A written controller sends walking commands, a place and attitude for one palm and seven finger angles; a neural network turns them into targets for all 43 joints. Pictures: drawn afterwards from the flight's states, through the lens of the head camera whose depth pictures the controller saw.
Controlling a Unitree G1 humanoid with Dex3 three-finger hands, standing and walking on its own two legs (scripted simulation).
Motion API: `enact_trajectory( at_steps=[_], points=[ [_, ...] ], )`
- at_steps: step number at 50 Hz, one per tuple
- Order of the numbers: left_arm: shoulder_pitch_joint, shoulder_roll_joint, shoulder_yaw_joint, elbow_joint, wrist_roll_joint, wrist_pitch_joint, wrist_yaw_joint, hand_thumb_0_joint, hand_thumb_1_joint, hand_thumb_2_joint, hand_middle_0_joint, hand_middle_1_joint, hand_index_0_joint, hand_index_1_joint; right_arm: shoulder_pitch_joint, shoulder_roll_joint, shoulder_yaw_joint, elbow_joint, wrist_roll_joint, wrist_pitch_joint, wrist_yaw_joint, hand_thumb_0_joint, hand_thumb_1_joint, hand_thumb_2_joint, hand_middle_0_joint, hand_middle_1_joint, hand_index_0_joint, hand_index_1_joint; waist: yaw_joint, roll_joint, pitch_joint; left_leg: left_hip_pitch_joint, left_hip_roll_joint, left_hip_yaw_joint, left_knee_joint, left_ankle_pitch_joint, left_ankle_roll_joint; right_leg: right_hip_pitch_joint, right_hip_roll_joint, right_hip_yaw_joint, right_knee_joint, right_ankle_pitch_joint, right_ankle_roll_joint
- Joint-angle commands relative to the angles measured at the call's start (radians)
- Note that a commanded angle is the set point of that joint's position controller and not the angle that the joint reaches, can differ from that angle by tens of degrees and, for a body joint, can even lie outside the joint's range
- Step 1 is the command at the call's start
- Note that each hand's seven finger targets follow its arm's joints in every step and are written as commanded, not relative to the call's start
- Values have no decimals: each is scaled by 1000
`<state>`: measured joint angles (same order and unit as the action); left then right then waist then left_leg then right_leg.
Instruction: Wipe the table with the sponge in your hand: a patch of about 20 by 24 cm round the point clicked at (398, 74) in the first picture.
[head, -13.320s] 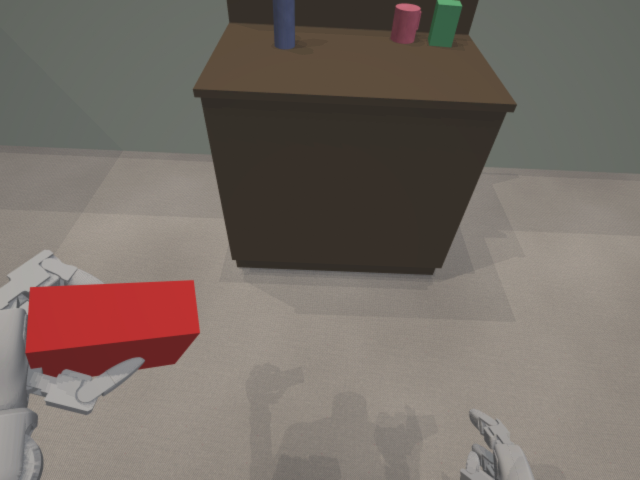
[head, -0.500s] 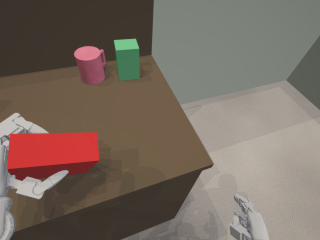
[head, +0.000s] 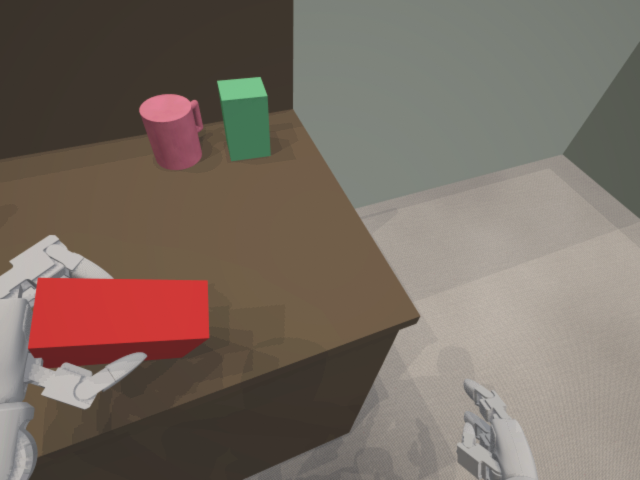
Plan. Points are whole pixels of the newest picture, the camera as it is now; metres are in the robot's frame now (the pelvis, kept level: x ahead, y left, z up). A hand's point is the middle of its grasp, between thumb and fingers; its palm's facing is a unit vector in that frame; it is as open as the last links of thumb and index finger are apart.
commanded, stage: come to a stop and stand still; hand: left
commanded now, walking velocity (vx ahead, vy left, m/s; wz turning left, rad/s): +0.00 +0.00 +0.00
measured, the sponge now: (148, 324) +0.23 +0.19 +0.13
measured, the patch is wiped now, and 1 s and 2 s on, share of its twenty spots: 0.00 0.00 0.00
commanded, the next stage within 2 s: look again from close up in 0.58 s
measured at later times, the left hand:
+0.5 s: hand (52, 320) +0.22 +0.26 +0.15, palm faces +0.39 -0.85 -0.36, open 9.7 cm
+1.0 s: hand (58, 315) +0.22 +0.26 +0.16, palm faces +0.39 -0.84 -0.38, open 9.7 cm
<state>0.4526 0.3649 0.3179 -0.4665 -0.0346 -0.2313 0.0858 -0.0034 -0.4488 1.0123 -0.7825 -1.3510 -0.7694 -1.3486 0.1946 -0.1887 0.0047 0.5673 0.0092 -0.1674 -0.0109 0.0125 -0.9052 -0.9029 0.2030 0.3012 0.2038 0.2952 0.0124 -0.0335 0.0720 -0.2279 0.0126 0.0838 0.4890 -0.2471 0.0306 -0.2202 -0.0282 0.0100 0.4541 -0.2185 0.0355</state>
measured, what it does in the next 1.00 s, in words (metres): stands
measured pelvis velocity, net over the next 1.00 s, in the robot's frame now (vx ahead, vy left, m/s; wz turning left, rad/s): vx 0.01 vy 0.00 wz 0.03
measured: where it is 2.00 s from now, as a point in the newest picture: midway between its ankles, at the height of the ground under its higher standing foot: outside the picture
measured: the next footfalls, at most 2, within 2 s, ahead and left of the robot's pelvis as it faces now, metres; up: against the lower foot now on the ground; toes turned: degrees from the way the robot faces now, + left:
none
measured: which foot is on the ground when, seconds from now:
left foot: down 0.00-1.00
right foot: down 0.00-1.00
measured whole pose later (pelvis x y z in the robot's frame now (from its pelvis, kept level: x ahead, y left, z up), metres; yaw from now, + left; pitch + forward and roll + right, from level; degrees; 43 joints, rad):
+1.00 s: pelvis +0.01 +0.00 +0.00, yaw +2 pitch -1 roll -1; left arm 0.43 0.37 0.36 -0.51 -0.03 -0.19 0.12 0.00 -0.45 1.01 -0.78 -1.35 -0.77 -1.35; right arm 0.18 -0.18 0.01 0.58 0.01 -0.14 -0.03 0.01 -0.90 -0.90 0.20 0.30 0.20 0.30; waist 0.03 -0.04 0.10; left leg -0.21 0.01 0.06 0.47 -0.24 0.03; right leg -0.17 -0.03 -0.02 0.39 -0.20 0.04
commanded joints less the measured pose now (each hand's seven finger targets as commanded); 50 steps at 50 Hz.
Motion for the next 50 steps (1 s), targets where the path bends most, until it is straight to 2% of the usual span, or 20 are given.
enact_trajectory(
  at_steps=[1, 5, 10, 14, 15, 19, 20, 24, 29, 30, 33, 34, 35, 39, 40, 43, 44, 45, 49, 50],
  points=[
    [-165, 204, 199, -210, -22, -75, 42, 0, 100, 1300, -1200, -1600, -1200, -1600, -95, -133, -48, -149, 1, -48, -31, 0, -900, -900, 200, 300, 200, 300, 12, 88, -121, -32, 52, -109, -141, -50, -2, 60, -23, 49, -83, 18, -55],
    [-210, 175, 152, -244, -11, -81, 40, 0, 100, 1300, -1200, -1600, -1200, -1600, -97, -135, -45, -137, 0, -67, -32, 0, -900, -900, 200, 300, 200, 300, 12, 150, -160, 8, 56, -103, -141, 0, -2, 94, -16, 32, -68, 88, -52],
    [-162, 127, 99, -228, -1, -63, 42, 0, 100, 1300, -1200, -1600, -1200, -1600, -88, -135, -44, -124, -2, -72, -19, 0, -900, -900, 200, 300, 200, 300, 14, 108, -173, 36, 54, -93, -124, 118, -15, 113, -12, 16, -73, 171, -45],
    [-130, 154, 139, -206, -2, -50, 48, 0, 100, 1300, -1200, -1600, -1200, -1600, -103, -135, -45, -125, 0, -55, -18, 0, -900, -900, 200, 300, 200, 300, 15, 86, -158, 21, 52, -92, -124, 123, -23, 118, -11, 21, -87, 179, -44],
    [-129, 136, 122, -195, -3, -49, 43, 0, 100, 1300, -1200, -1600, -1200, -1600, -91, -134, -44, -126, -4, -47, -17, 0, -900, -900, 200, 300, 200, 300, 13, 72, -146, 5, 50, -94, -127, 117, -22, 121, -11, 14, -94, 176, -44],
    [-130, 174, 161, -241, -9, -48, 45, 0, 100, 1300, -1200, -1600, -1200, -1600, -109, -131, -43, -139, 2, -37, -21, 0, -900, -900, 200, 300, 200, 300, 13, 107, -158, 20, 49, -92, -132, 119, -25, 127, -10, 17, -93, 186, -44],
    [-127, 152, 142, -231, -10, -50, 41, 0, 100, 1300, -1200, -1600, -1200, -1600, -97, -131, -41, -137, -2, -33, -21, 0, -900, -900, 200, 300, 200, 300, 12, 109, -157, 6, 51, -97, -139, 122, -22, 139, -6, 3, -90, 187, -42],
    [-118, 176, 160, -275, -9, -48, 46, 0, 100, 1300, -1200, -1600, -1200, -1600, -114, -128, -42, -145, 4, -38, -22, 0, -900, -900, 200, 300, 200, 300, 15, 128, -178, 28, 53, -91, -129, 135, -22, 147, -9, 6, -79, 207, -41],
    [-114, 167, 152, -264, -6, -45, 49, 0, 100, 1300, -1200, -1600, -1200, -1600, -109, -131, -44, -139, 5, -38, -23, 0, -900, -900, 200, 300, 200, 300, 14, 122, -166, 18, 58, -98, -141, 109, -24, 144, -6, 2, -76, 187, -38],
    [-110, 144, 130, -243, -8, -43, 45, 0, 100, 1300, -1200, -1600, -1200, -1600, -95, -132, -43, -136, 0, -33, -23, 0, -900, -900, 200, 300, 200, 300, 13, 110, -158, 4, 57, -99, -144, 96, -19, 146, -5, -3, -83, 181, -37],
    [-121, 148, 130, -253, -5, -44, 44, 0, 100, 1300, -1200, -1600, -1200, -1600, -89, -136, -51, -139, 4, -33, -21, 0, -900, -900, 200, 300, 200, 300, 12, 94, -162, 10, 59, -103, -136, 106, -20, 151, -12, 8, -79, 196, -41],
    [-114, 165, 152, -253, -4, -40, 51, 0, 100, 1300, -1200, -1600, -1200, -1600, -111, -134, -48, -135, 6, -34, -24, 0, -900, -900, 200, 300, 200, 300, 13, 114, -164, 15, 58, -95, -137, 88, -21, 143, -10, 7, -82, 180, -38],
    [-113, 135, 124, -239, -6, -40, 46, 0, 100, 1300, -1200, -1600, -1200, -1600, -92, -135, -45, -132, 1, -29, -22, 0, -900, -900, 200, 300, 200, 300, 11, 100, -155, -1, 54, -100, -144, 90, -21, 148, -6, -3, -86, 178, -39],
    [-109, 177, 162, -270, -3, -40, 54, 0, 100, 1300, -1200, -1600, -1200, -1600, -111, -134, -49, -137, 8, -32, -24, 0, -900, -900, 200, 300, 200, 300, 14, 120, -171, 13, 61, -103, -141, 108, -22, 154, -10, 0, -68, 187, -38],
    [-101, 141, 129, -262, -6, -41, 48, 0, 100, 1300, -1200, -1600, -1200, -1600, -97, -131, -46, -136, 2, -27, -22, 0, -900, -900, 200, 300, 200, 300, 12, 112, -163, 2, 57, -103, -142, 111, -19, 156, -8, -7, -75, 190, -39],
    [-86, 163, 151, -268, -8, -42, 48, 0, 100, 1300, -1200, -1600, -1200, -1600, -91, -132, -51, -141, 6, -27, -22, 0, -900, -900, 200, 300, 200, 300, 13, 94, -171, 5, 62, -107, -130, 117, -19, 165, -20, 3, -73, 206, -41],
    [-87, 173, 166, -271, -7, -39, 54, 0, 100, 1300, -1200, -1600, -1200, -1600, -108, -135, -51, -136, 9, -27, -24, 0, -900, -900, 200, 300, 200, 300, 12, 100, -171, 11, 59, -103, -132, 104, -21, 153, -15, 7, -77, 190, -41],
    [-75, 141, 136, -251, -10, -38, 49, 0, 100, 1300, -1200, -1600, -1200, -1600, -93, -132, -48, -135, 4, -22, -23, 0, -900, -900, 200, 300, 200, 300, 10, 97, -157, 3, 57, -103, -137, 106, -20, 149, -12, -5, -82, 188, -40],
    [-83, 176, 165, -288, -6, -37, 54, 0, 100, 1300, -1200, -1600, -1200, -1600, -109, -136, -54, -137, 10, -26, -25, 0, -900, -900, 200, 300, 200, 300, 11, 123, -181, 32, 63, -101, -125, 155, -23, 152, -16, 2, -63, 219, -41],
    [-73, 143, 135, -271, -10, -37, 49, 0, 100, 1300, -1200, -1600, -1200, -1600, -91, -134, -49, -135, 4, -19, -23, 0, -900, -900, 200, 300, 200, 300, 9, 113, -173, 21, 61, -106, -132, 163, -22, 154, -12, -11, -67, 217, -41]
  ],
)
